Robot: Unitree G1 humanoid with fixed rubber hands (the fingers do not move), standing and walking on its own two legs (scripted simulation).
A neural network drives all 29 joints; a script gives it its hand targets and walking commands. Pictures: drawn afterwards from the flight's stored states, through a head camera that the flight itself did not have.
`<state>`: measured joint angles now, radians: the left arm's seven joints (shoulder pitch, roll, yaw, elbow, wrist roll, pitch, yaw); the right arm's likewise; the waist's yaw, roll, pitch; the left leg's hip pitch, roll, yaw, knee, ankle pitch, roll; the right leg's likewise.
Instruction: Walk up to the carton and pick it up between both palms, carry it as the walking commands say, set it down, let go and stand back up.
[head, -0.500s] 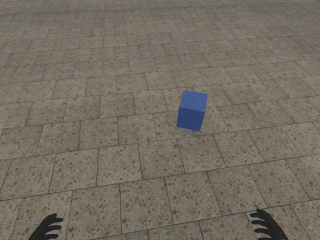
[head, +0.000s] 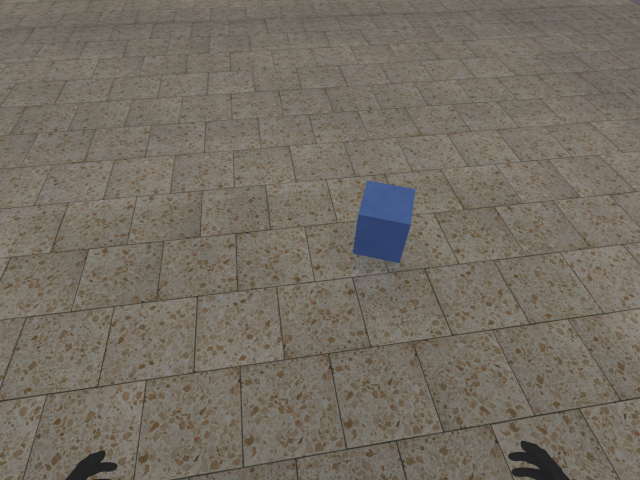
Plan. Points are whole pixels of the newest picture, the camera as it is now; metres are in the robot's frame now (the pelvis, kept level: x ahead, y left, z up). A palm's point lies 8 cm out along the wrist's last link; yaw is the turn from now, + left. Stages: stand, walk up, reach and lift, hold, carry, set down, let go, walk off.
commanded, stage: stand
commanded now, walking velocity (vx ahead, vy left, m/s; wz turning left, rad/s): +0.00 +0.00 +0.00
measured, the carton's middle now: (383, 222) +1.14 -0.30 -0.66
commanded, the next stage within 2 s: walk up in 0.88 s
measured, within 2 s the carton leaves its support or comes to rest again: neither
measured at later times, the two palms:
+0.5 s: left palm out of the picture +0.09 +0.31 -0.10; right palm out of the picture +0.09 -0.31 -0.10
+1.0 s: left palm out of the picture +0.09 +0.31 -0.10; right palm out of the picture +0.09 -0.32 -0.10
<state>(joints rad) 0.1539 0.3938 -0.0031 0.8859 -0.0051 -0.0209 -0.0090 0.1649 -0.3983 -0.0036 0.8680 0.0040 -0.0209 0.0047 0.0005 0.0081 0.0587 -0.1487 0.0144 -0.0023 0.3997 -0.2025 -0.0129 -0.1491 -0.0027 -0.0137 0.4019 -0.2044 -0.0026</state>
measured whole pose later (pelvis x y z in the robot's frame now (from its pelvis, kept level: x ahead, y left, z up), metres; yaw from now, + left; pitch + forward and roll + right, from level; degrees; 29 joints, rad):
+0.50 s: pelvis +0.00 +0.00 +0.00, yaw +0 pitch -3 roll +0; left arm 0.15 0.39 0.00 0.97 -0.01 -0.02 0.00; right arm 0.16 -0.40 -0.01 0.95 0.00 -0.02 -0.01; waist 0.00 0.01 0.06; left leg -0.12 0.02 0.00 0.35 -0.18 -0.02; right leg -0.13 0.00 -0.01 0.35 -0.18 -0.01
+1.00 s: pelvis +0.01 +0.00 +0.00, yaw +0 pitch -3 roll +0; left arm 0.14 0.38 0.01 1.00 -0.01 -0.02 0.01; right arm 0.16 -0.40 -0.02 0.99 0.00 -0.02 -0.01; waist 0.00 0.01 0.05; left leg -0.11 0.02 0.00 0.33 -0.18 -0.02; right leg -0.11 0.01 -0.01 0.33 -0.18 -0.01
